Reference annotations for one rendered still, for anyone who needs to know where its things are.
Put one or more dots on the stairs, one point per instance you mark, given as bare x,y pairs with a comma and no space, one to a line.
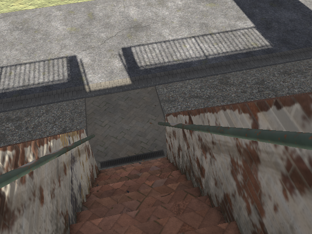
150,197

